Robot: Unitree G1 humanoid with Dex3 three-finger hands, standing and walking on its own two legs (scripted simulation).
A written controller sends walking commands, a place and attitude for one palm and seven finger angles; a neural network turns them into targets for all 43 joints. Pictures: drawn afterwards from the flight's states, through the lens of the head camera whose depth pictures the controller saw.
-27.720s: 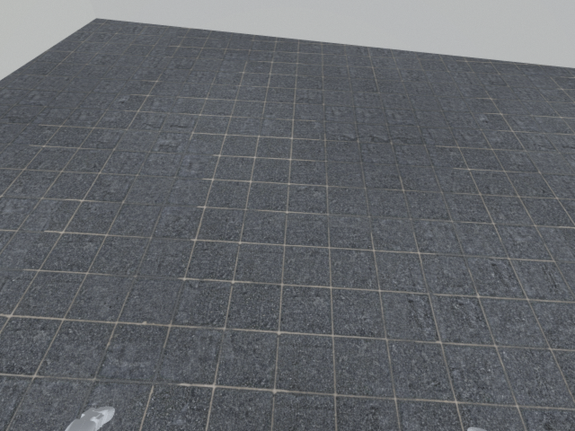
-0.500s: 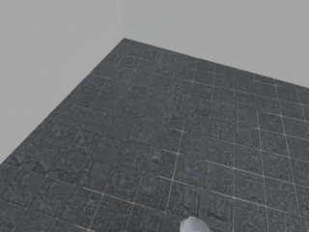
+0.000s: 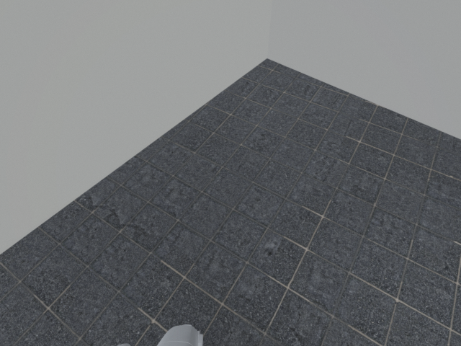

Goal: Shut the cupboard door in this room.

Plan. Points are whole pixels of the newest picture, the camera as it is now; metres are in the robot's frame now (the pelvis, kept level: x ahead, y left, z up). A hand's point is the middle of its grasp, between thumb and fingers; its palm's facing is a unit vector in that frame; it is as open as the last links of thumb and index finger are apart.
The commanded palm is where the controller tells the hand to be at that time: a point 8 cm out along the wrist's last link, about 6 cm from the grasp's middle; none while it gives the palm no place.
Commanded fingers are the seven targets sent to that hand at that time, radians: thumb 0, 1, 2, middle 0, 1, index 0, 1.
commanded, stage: walk to a spot facing it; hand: left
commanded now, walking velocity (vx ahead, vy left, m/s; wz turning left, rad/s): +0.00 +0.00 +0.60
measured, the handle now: out of the picture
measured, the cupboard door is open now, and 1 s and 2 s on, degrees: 92 92 92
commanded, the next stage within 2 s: none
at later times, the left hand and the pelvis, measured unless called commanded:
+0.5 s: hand out of the picture +0.05 +0.29 -0.16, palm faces +0.29 -0.93 -0.25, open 7.4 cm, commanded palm none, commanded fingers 0.00 0.90 0.90 -0.20 -0.30 -0.20 -0.30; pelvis +0.00 +0.05 +0.00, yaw +16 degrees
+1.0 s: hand out of the picture -0.04 +0.21 -0.16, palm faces +0.54 -0.80 -0.26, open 7.4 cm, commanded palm none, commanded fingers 0.00 0.90 0.90 -0.20 -0.30 -0.20 -0.30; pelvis +0.00 +0.00 +0.00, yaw +35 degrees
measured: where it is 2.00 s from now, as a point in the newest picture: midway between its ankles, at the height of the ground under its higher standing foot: outside the picture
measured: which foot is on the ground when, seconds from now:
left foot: up 0.00-0.12, down 0.14-0.68, up 0.70-1.00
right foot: down 0.00-0.14, up 0.16-0.66, down 0.68-1.00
